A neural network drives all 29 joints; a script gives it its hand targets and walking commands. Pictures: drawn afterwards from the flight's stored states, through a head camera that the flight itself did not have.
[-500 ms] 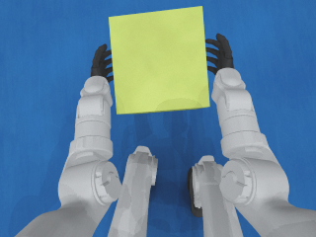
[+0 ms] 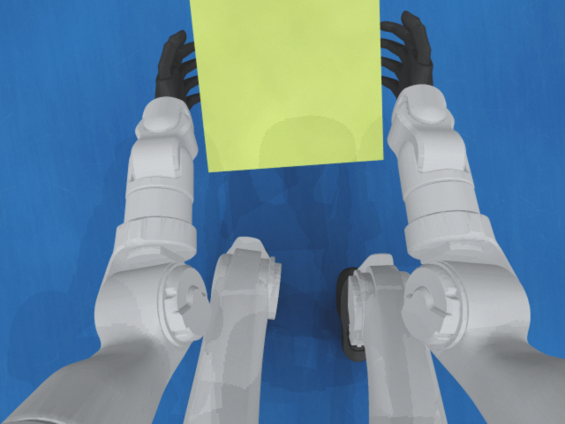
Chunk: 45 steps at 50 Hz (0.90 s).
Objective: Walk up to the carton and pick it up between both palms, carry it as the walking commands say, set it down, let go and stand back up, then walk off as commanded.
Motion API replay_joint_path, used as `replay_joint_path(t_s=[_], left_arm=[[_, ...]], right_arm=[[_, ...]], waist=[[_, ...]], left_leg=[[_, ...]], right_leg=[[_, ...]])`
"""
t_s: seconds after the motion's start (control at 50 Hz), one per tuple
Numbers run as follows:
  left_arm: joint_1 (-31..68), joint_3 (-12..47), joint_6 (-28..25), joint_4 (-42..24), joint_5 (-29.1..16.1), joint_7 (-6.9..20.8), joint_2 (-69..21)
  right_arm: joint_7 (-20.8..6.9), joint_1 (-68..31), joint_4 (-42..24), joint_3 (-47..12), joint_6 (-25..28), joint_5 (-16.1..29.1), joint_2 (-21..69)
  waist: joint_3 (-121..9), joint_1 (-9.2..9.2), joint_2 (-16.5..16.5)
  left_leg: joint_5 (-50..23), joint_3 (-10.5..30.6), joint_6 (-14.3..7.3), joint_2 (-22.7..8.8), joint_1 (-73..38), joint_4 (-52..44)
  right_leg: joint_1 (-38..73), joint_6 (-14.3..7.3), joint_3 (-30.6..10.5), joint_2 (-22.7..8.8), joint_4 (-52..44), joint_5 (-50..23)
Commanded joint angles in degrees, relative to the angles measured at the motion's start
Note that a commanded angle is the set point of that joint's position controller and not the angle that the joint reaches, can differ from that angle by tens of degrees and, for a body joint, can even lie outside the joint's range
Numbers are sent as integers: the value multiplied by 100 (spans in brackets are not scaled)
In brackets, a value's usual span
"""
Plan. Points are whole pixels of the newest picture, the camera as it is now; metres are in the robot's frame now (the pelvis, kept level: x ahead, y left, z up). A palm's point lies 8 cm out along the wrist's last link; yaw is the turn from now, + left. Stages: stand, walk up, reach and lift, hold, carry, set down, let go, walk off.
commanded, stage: set down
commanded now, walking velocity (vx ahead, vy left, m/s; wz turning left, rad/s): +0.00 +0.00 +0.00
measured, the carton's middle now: (292, 89) +0.52 +0.08 -0.21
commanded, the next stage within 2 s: none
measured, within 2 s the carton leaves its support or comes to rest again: rests again in 1.68 s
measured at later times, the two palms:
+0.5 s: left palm (191, 101) +0.49 +0.23 -0.22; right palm (388, 83) +0.55 -0.06 -0.21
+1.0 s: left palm (187, 102) +0.49 +0.24 -0.24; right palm (379, 82) +0.56 -0.05 -0.23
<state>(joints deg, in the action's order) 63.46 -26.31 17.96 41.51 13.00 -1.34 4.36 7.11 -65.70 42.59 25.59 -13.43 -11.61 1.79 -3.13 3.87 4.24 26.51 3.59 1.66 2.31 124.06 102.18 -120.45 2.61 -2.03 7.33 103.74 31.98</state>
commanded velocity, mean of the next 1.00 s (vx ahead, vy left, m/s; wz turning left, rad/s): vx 0.00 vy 0.00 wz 0.00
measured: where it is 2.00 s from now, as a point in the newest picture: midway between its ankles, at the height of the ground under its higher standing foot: (301, 318)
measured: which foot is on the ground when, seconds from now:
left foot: down 0.00-1.00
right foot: down 0.00-1.00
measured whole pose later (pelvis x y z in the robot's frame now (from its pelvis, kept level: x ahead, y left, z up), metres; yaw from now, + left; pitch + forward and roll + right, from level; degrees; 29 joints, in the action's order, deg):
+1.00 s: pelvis -0.01 +0.00 -0.09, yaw +0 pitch +38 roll -1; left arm 78.1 -18.6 18.1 51.0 3.8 -0.6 14.5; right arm 8.8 -84.1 55.9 18.0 -13.4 -3.0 -8.6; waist 16.8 6.0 4.5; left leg 29.8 2.7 2.1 2.4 129.0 120.5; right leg -125.6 3.3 -1.8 9.0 122.9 35.9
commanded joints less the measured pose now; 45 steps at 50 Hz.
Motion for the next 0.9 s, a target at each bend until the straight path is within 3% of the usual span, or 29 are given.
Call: replay_joint_path(t_s=[0.0,0.02,0.06,0.08,0.1,0.14,0.2,0.22,0.24,0.26,0.28,0.3,0.32,0.36,0.38,0.42,0.48,0.52,0.6,0.62,0.66,0.72,0.74,0.76,0.78,0.8,0.84,0.86,0.88], left_arm=[[3786,2383,-421,-434,-693,1157,-4423],[4005,2430,-450,-646,-699,1057,-4441],[4292,2486,-389,-415,-883,1101,-4446],[4361,2422,-342,-334,-780,1080,-4279],[4062,2276,-256,9,-631,1118,-4450],[4233,2182,-239,79,-736,1218,-4317],[4341,2038,-147,171,-629,1321,-4303],[4306,1818,-167,270,-573,1340,-4249],[4506,1908,-243,34,-623,1308,-4135],[4777,2037,-278,-238,-755,1316,-4195],[4844,2227,-233,-119,-872,1314,-4302],[4747,2031,-240,62,-689,1299,-4201],[4577,2095,-239,-44,-767,1276,-4128],[4918,2384,-378,-441,-912,1228,-4059],[5139,2502,-456,-670,-1156,1234,-4018],[4993,2586,-480,-558,-1252,1210,-4148],[4567,2480,-524,-139,-1204,1209,-3936],[4478,2359,-470,358,-1184,1319,-3742],[5192,2587,-689,-717,-1630,1340,-3660],[4683,2439,-611,-100,-1472,1336,-3751],[4835,2478,-616,-189,-1533,1385,-3595],[5248,2595,-542,-342,-1640,1446,-3589],[5010,2544,-481,-69,-1567,1461,-3393],[5259,2533,-464,61,-1560,1499,-3505],[5240,2484,-435,18,-1527,1534,-3343],[5604,2713,-412,-218,-1568,1524,-3395],[5470,2671,-404,-91,-1618,1562,-3657],[5959,2804,-508,-578,-1796,1522,-3584],[5853,2757,-460,-167,-1720,1507,-3763]], right_arm=[[-1361,-3805,170,-2834,71,959,4668],[-1398,-3936,-8,-2946,64,1084,4827],[-1430,-3914,437,-2758,0,947,4454],[-1419,-3912,567,-2654,-29,1025,4409],[-1433,-3994,545,-2430,-79,763,4291],[-1385,-3555,1090,-2107,-154,536,4164],[-1493,-4017,911,-1938,-199,534,4200],[-1558,-3695,1422,-1855,-279,469,4387],[-1512,-4010,1100,-1874,-173,482,4172],[-1559,-4241,890,-2061,-148,691,4249],[-1517,-4220,874,-1941,-149,679,4203],[-1516,-3986,1158,-1852,-173,582,4224],[-1561,-4039,1138,-1901,-185,675,4239],[-1575,-4063,987,-2143,-110,916,4421],[-1539,-4265,798,-2386,-77,964,4363],[-1452,-4452,375,-2619,46,1129,4149],[-1347,-4440,532,-3045,94,1340,4294],[-1304,-4369,863,-2972,23,1192,4058],[-1216,-4912,-99,-3530,112,1591,4521],[-1175,-5137,-207,-3572,184,1739,4504],[-1131,-5021,102,-3597,107,1693,4617],[-1071,-5006,150,-3489,30,1590,4359],[-1060,-4911,642,-3423,-20,1604,4332],[-1102,-4783,731,-3180,-18,1475,4228],[-1129,-4833,837,-3155,-88,1477,4175],[-1144,-4919,671,-3002,-46,1413,4129],[-1182,-4860,998,-2918,-16,1506,4172],[-1207,-4632,1026,-2707,3,1393,4142],[-1255,-4503,1410,-2541,4,1420,4026]], waist=[[-6294,668,-273],[-6404,848,-467],[-5901,486,-161],[-6125,627,-524],[-5239,264,-38],[-5073,127,-164],[-4975,240,-288],[-4584,392,-255],[-4625,343,-173],[-5103,542,-412],[-5476,172,-441],[-4961,411,-635],[-5099,336,-231],[-5332,482,-665],[-5930,344,-273],[-6002,478,-503],[-6124,742,-243],[-5142,671,109],[-6312,848,586],[-6177,1049,320],[-6195,1055,638],[-6317,701,532],[-5783,869,386],[-5622,632,142],[-5472,699,281],[-5567,561,-58],[-5240,683,-311],[-5469,337,-271],[-4801,454,-587]], left_leg=[[-2175,-645,38,471,-4624,-338],[-2404,-599,65,462,-4952,-361],[-1790,-591,61,451,-4533,-322],[-1592,-658,33,412,-4781,-233],[-1385,-385,-20,427,-4381,-404],[-901,-700,18,409,-3746,-191],[-815,-573,-46,414,-3719,-224],[-768,-714,-47,449,-3393,-197],[-961,-605,-52,417,-3324,-103],[-1275,-726,-32,405,-3595,9],[-1381,-651,-7,410,-4026,82],[-1356,-740,5,366,-3842,47],[-1345,-541,-31,397,-4065,6],[-1846,-671,21,393,-4187,183],[-2167,-683,6,397,-4239,450],[-2632,-729,35,375,-4348,609],[-2501,-815,18,326,-4131,773],[-1999,-792,-22,280,-3277,826],[-2722,-793,-89,310,-3280,1090],[-2707,-871,-109,294,-3473,1061],[-2373,-870,-114,266,-3196,1109],[-2334,-843,-57,227,-3569,1194],[-1924,-886,-54,186,-3189,1099],[-1689,-887,-44,204,-3216,1082],[-1611,-885,-48,193,-3217,1085],[-1695,-807,-25,177,-3675,1042],[-1701,-847,-32,231,-3462,1037],[-1869,-799,33,210,-3761,1079],[-1713,-793,63,201,-3526,1057]], right_leg=[[1732,-17,563,537,-463,-1162],[1492,-39,513,539,-336,-1207],[1386,-68,627,503,-336,-848],[1193,-122,554,517,-272,-551],[866,-36,703,491,-282,-530],[1431,-154,548,444,-385,-225],[1133,-174,642,447,-124,-229],[1021,-192,617,437,-197,-210],[995,-200,592,421,-58,-352],[1108,-218,540,438,-17,-565],[1223,-202,652,426,38,-657],[903,-208,593,448,-33,-576],[990,-125,742,401,151,-577],[793,-159,694,489,264,-929],[1371,-135,678,434,324,-1189],[1360,-118,592,409,407,-1528],[1844,-27,542,401,561,-1660],[1924,-59,467,359,558,-1441],[2795,0,430,390,900,-2365],[2596,38,428,383,875,-2246],[2933,12,378,365,840,-2153],[2838,-16,494,364,950,-1951],[2824,-9,468,344,957,-1638],[2568,-109,432,358,854,-1449],[2504,-67,550,351,912,-1266],[2169,-147,555,401,921,-1097],[2206,-199,548,433,1030,-1129],[2089,-228,601,440,1034,-1251],[1553,-288,546,450,1020,-1013]])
